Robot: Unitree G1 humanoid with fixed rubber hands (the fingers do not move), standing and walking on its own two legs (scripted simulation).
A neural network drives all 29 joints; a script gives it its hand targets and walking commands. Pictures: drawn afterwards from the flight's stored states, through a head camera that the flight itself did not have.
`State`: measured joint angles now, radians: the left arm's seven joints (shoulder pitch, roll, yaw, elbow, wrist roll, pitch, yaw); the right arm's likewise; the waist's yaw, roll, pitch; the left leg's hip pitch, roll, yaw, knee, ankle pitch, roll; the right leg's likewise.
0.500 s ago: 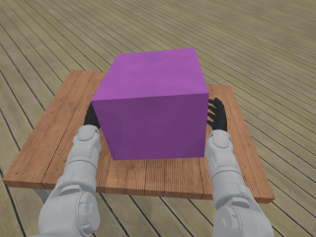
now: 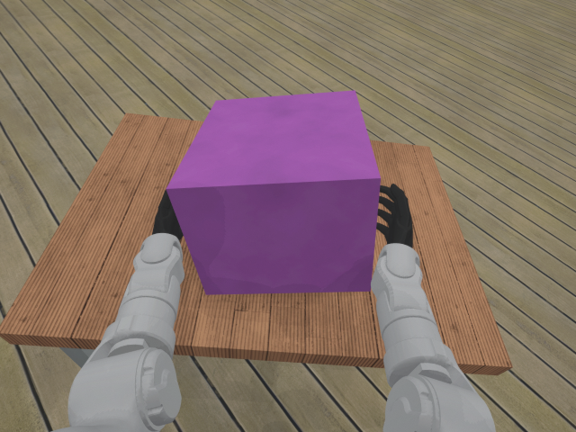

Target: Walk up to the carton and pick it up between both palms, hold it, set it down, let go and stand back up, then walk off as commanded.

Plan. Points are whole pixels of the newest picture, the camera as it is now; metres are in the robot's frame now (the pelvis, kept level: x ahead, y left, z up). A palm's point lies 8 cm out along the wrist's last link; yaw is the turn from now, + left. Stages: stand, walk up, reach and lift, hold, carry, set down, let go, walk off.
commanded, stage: set down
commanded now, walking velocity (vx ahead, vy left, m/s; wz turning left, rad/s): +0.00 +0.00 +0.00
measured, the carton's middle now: (285, 186) +0.49 -0.01 +0.06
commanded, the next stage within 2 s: none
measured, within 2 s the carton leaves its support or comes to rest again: rests again in 1.18 s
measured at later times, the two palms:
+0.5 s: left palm (171, 228) +0.41 +0.17 +0.03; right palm (387, 253) +0.37 -0.16 +0.04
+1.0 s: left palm (179, 238) +0.41 +0.16 +0.01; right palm (386, 280) +0.34 -0.17 +0.00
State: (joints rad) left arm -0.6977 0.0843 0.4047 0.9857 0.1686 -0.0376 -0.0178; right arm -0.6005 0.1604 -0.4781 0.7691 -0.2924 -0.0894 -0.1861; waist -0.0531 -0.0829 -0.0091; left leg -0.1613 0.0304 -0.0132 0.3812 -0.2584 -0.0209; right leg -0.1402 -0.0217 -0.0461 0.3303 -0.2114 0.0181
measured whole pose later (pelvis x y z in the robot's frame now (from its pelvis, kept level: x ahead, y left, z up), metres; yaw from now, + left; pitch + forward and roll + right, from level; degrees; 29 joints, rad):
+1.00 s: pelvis -0.02 +0.01 -0.01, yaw +0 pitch +11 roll -2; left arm -0.86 0.10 0.39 1.25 0.17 -0.36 0.02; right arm -0.60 0.13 -0.60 0.94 -0.35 -0.37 -0.19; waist -0.05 -0.04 -0.01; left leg -0.42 0.03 -0.01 0.47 -0.25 0.00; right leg -0.35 -0.03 -0.05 0.33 -0.17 0.03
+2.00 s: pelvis -0.04 +0.05 -0.02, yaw -2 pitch +21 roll -5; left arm -0.99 0.20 -0.07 1.29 -0.10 -0.22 0.08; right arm -0.76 -0.20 -0.40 1.21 0.10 -0.30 -0.10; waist -0.05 0.03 -0.21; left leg -0.74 0.02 -0.02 0.65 -0.27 0.01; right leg -0.62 -0.03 -0.04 0.39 -0.13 0.06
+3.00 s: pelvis -0.08 +0.03 -0.02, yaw -1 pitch +10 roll -3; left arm -0.66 0.31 -0.09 1.08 -0.31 -0.12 -0.06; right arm -0.56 -0.08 -0.24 0.99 0.20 -0.16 -0.17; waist -0.10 -0.02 -0.16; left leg -0.58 0.02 -0.02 0.63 -0.23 0.02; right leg -0.50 -0.03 -0.04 0.47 -0.14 0.07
